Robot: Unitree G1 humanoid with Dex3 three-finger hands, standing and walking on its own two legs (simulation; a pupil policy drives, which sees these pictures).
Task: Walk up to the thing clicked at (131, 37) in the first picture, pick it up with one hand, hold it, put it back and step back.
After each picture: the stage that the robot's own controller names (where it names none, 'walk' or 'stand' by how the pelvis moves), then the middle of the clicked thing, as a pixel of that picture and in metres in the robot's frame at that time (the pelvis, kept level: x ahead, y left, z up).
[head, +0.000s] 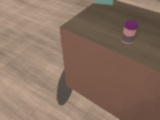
stand; (129, 32) +0.76 -0.24 -0.04
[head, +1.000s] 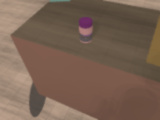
walk; (85, 30) +0.69 +0.03 -0.01
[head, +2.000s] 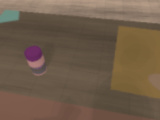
stand; (36, 61) +0.49 +0.21 -0.01
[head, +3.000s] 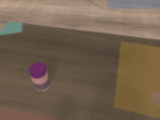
stand; (40, 77) +0.44 +0.19 -0.05
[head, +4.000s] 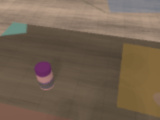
stand; (44, 76) +0.46 +0.18 -0.05
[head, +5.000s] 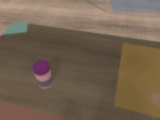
stand; (43, 74) +0.46 +0.19 -0.05
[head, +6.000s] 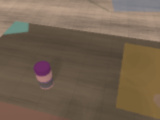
stand; (44, 75) +0.46 +0.19 -0.05
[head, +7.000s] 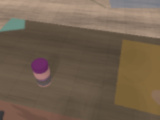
rise first; (42, 72) +0.46 +0.20 -0.04
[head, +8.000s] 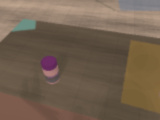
go down; (50, 70) +0.48 +0.18 -0.04
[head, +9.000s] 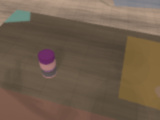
go down; (47, 64) +0.49 +0.17 -0.03
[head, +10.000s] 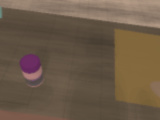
go down; (32, 71) +0.43 +0.16 -0.01
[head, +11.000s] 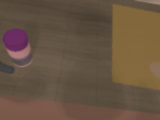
close in; (19, 49) +0.46 +0.17 +0.03
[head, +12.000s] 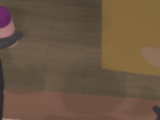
close; (2, 28) +0.53 +0.17 +0.06
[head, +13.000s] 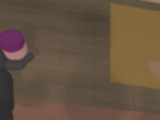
lift; (16, 50) +0.46 +0.17 +0.04
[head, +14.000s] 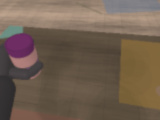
lift; (25, 57) +0.35 +0.17 +0.20
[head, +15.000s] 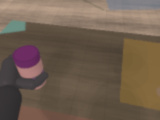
hold; (31, 68) +0.34 +0.16 +0.15
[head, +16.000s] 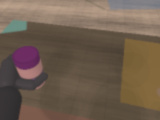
hold; (30, 68) +0.34 +0.17 +0.14
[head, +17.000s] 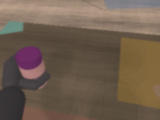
crouch; (33, 68) +0.35 +0.15 +0.14
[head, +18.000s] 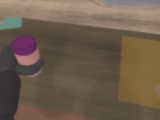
crouch; (28, 56) +0.40 +0.18 +0.13
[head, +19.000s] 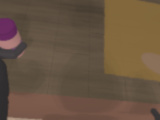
lower; (9, 39) +0.50 +0.17 +0.02
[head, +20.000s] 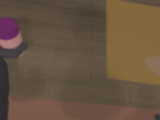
lower; (10, 39) +0.50 +0.17 +0.04
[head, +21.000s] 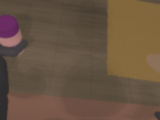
lower; (10, 37) +0.50 +0.17 +0.04
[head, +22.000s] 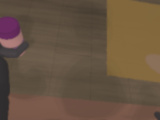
lower; (11, 38) +0.50 +0.17 +0.04
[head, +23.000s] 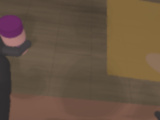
loosen; (14, 36) +0.50 +0.16 +0.05
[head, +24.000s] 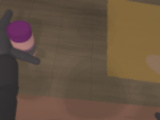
withdraw; (23, 41) +0.49 +0.14 +0.04
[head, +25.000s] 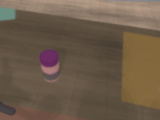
sink last; (50, 66) +0.45 +0.13 +0.00
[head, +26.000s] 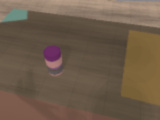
stand; (54, 61) +0.48 +0.15 +0.00
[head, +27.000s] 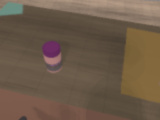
stand; (52, 57) +0.49 +0.14 +0.01
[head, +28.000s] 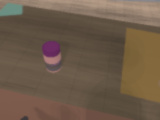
stand; (52, 57) +0.49 +0.14 +0.01
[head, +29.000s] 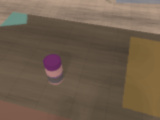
stand; (54, 69) +0.45 +0.14 -0.02
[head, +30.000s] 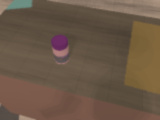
walk; (60, 50) +0.53 +0.10 -0.03
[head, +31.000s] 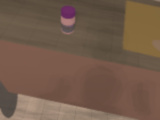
walk; (67, 20) +0.69 +0.09 -0.03
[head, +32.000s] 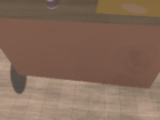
walk; out of the picture +0.96 +0.26 -0.02
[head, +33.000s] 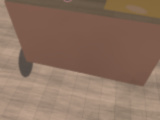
stand; out of the picture +1.17 +0.14 -0.03
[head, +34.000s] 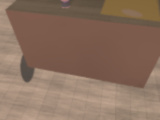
stand; out of the picture +1.19 +0.15 -0.05
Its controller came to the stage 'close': yes
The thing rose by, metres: 0.20
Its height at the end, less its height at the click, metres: +0.00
